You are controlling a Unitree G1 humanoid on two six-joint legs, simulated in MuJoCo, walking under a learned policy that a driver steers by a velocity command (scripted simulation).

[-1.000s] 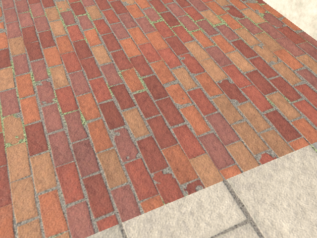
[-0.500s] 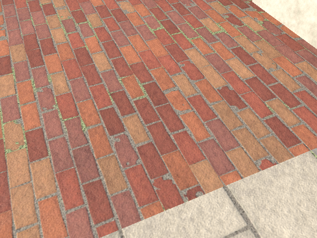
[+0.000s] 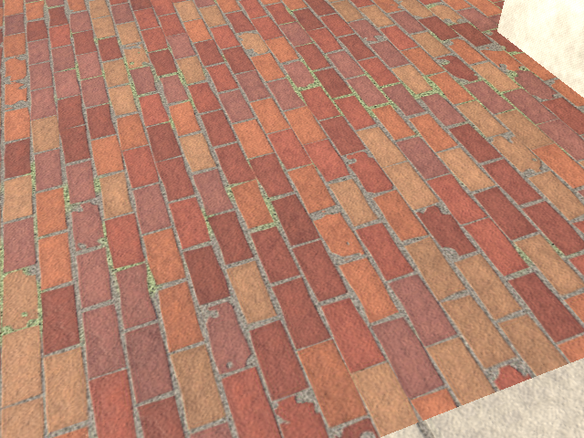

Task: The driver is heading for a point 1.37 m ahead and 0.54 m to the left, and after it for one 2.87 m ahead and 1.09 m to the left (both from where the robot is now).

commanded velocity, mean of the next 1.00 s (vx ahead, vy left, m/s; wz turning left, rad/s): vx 0.49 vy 0.00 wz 0.54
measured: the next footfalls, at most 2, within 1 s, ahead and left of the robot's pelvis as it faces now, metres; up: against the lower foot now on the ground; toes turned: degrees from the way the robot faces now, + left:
left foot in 0.40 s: +0.35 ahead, +0.10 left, +0.00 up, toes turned +14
right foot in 0.88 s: +0.66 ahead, +0.01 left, +0.00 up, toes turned +33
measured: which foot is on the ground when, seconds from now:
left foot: up 0.00-0.38, down 0.40-0.88, up 0.90-1.00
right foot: down 0.00-0.38, up 0.40-0.86, down 0.88-1.00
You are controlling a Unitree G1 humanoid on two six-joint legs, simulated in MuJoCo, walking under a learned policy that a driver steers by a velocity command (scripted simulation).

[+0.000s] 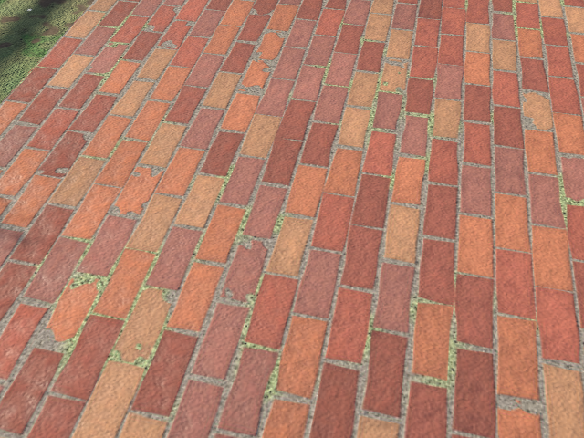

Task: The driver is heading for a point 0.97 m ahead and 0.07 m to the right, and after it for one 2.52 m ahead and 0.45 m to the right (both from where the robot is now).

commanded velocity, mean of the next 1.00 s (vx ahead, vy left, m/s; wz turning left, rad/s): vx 0.50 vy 0.00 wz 0.04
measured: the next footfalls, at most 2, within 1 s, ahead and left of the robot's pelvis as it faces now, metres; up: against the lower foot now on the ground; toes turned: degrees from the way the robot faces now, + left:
left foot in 0.40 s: +0.32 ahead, +0.18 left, +0.00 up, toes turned +11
right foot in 0.96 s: +0.65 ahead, -0.03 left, +0.00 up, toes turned -2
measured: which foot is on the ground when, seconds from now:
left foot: up 0.00-0.38, down 0.40-0.94, up 0.96-1.00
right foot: down 0.00-0.40, up 0.42-0.94, down 0.96-1.00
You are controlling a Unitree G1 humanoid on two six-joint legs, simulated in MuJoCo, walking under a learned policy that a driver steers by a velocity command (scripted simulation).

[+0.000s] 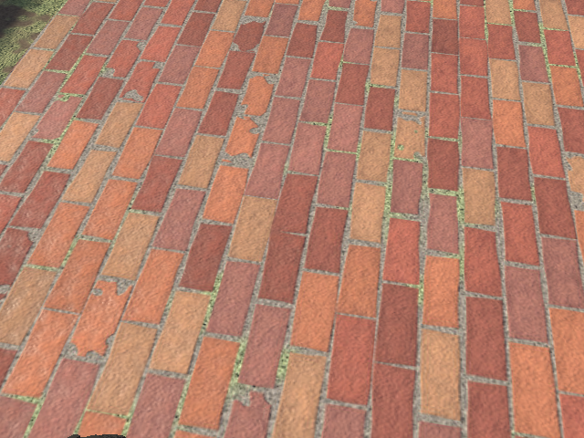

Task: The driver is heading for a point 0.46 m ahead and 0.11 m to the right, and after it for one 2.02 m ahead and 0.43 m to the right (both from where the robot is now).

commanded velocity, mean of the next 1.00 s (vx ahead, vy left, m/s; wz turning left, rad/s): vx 0.33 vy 0.00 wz -0.52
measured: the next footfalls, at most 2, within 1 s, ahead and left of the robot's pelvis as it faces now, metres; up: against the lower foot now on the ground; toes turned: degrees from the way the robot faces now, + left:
left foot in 0.44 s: +0.43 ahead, +0.09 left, +0.00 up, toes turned -19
right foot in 0.90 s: +0.43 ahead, -0.19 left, +0.00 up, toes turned -31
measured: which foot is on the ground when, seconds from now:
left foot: up 0.00-0.42, down 0.44-0.90, up 0.92-1.00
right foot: down 0.00-0.44, up 0.46-0.88, down 0.90-1.00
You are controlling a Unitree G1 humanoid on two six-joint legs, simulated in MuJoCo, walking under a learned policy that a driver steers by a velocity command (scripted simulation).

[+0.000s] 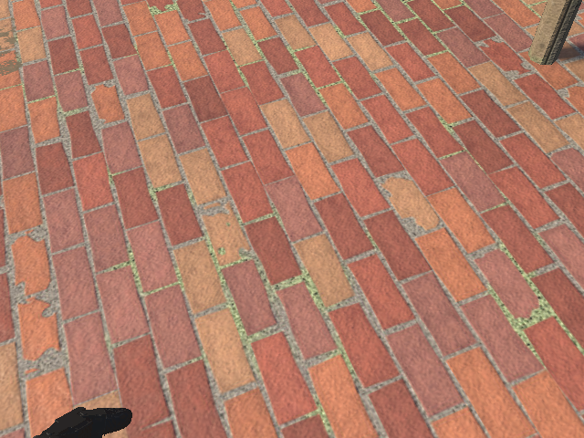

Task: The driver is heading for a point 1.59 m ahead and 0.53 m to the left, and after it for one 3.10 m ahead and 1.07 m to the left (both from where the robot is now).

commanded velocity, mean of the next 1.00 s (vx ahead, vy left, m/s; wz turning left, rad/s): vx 0.01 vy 0.00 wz -0.05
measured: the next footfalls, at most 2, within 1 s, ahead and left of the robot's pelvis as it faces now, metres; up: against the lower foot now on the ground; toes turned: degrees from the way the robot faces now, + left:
left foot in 0.22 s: +0.06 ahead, +0.15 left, +0.00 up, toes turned +0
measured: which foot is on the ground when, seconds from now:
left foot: up 0.00-0.20, down 0.22-1.00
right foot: down 0.00-1.00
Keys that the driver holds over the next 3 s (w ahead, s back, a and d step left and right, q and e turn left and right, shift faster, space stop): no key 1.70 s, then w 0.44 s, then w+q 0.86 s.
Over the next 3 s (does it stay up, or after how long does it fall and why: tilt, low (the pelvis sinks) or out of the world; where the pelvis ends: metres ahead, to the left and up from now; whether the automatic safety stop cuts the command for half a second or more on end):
stays up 0.66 0.04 -0.01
